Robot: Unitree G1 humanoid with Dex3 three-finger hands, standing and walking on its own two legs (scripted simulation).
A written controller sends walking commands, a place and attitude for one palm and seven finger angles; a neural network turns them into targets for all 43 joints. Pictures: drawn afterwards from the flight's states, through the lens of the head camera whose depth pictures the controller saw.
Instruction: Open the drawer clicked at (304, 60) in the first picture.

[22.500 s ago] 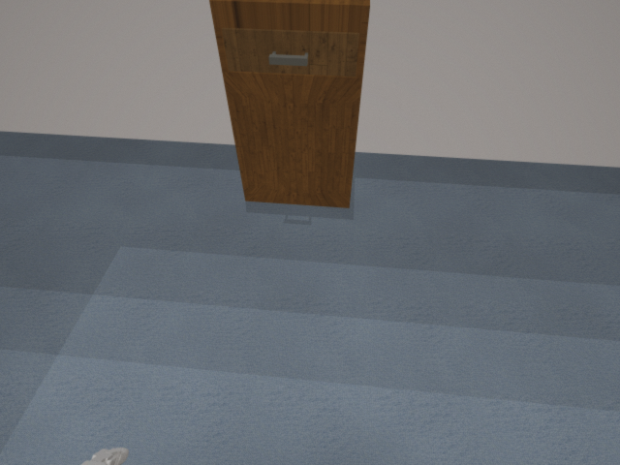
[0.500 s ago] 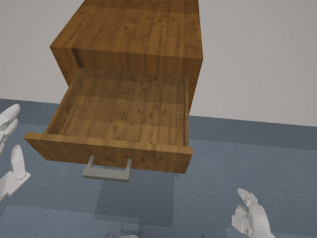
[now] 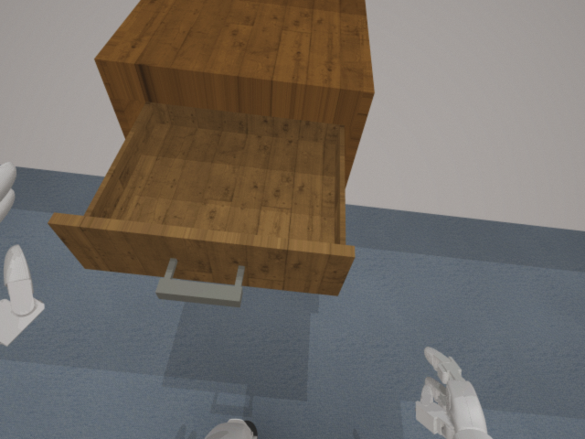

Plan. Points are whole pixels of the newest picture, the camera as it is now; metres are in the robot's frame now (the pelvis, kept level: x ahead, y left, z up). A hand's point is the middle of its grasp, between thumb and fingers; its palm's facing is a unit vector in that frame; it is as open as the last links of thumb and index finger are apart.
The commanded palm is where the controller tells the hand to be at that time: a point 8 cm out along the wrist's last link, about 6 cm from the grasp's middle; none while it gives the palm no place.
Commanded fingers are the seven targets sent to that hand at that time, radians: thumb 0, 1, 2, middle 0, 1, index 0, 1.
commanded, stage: step back with the hand held close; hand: left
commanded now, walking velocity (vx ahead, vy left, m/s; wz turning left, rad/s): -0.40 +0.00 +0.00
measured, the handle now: (203, 280) +0.34 +0.16 -0.05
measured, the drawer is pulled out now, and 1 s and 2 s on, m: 0.30 0.30 0.30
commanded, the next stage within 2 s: stop stepping back and stand still in 0.34 s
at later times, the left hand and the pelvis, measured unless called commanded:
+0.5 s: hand out of the picture +0.09 +0.19 +0.16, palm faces +0.27 -0.85 -0.45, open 7.4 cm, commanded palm +0.01 +0.24 +0.19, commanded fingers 0.00 0.90 0.90 -0.20 -0.30 -0.20 -0.30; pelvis -0.12 -0.04 +0.00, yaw -1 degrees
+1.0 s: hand out of the picture -0.05 +0.17 +0.17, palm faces +0.40 -0.78 -0.48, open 7.4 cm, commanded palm -0.11 +0.21 +0.19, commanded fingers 0.00 0.90 0.90 -0.20 -0.30 -0.20 -0.30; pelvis -0.22 -0.08 +0.00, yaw +4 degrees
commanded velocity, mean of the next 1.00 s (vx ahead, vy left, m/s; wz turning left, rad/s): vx -0.04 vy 0.03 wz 0.01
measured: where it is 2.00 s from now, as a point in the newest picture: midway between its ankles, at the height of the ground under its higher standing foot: outside the picture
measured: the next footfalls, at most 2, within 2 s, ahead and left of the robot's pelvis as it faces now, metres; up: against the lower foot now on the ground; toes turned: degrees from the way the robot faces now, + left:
right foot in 0.12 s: -0.14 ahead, -0.16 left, +0.00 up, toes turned +3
left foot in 0.36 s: -0.02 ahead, +0.07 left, +0.00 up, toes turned +1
